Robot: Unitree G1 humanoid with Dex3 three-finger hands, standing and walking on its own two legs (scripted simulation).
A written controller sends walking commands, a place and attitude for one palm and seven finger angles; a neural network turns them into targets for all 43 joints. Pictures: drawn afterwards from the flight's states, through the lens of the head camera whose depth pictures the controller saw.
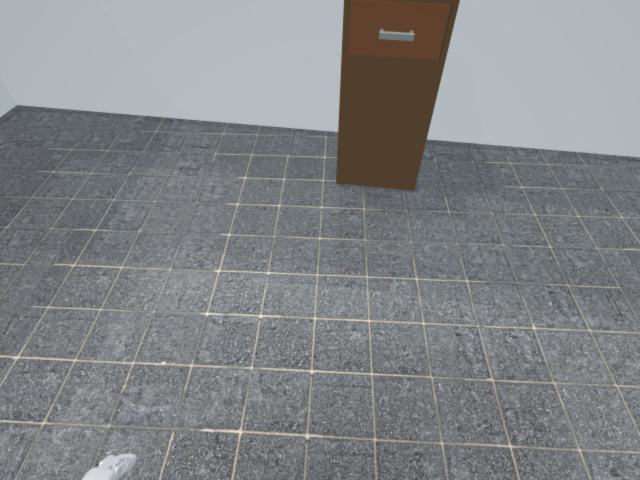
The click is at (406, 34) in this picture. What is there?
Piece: drawer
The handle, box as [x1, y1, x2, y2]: [379, 29, 413, 40]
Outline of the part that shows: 379,31 379,38 413,40 413,33 411,30 409,33 383,31 382,29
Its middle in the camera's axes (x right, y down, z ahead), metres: +0.27 -0.73 +1.37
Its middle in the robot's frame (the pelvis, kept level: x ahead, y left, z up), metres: +1.53 -0.20 -0.04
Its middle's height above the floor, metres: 0.73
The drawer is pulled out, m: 0.00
